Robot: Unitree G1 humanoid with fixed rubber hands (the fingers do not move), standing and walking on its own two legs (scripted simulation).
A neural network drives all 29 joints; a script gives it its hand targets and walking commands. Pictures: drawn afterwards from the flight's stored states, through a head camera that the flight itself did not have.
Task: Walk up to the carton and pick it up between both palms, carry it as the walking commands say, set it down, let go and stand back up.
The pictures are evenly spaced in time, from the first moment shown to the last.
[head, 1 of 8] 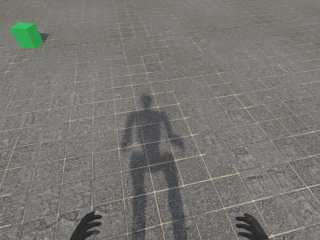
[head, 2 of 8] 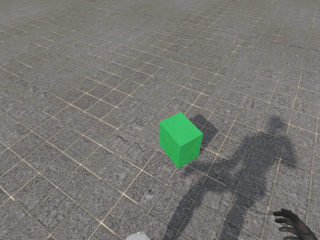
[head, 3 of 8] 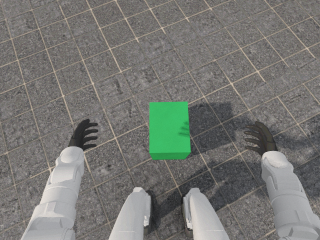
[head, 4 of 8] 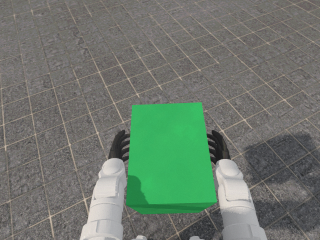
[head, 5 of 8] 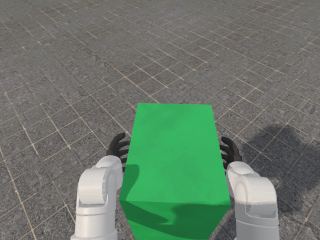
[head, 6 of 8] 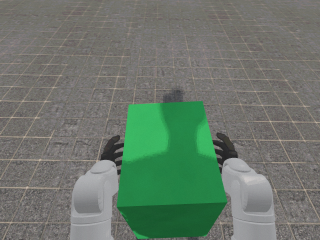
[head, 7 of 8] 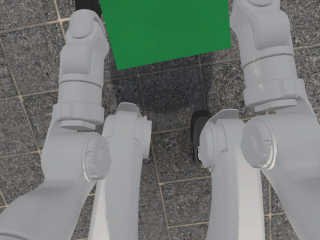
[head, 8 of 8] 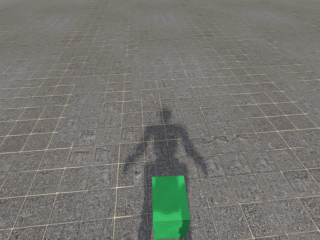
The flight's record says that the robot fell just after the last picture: no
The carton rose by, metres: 0.67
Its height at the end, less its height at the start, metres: +0.00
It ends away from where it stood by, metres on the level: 0.73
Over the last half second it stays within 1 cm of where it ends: yes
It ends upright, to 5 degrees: yes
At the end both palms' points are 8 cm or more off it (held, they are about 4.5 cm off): yes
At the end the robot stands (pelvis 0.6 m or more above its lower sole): yes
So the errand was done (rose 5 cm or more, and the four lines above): yes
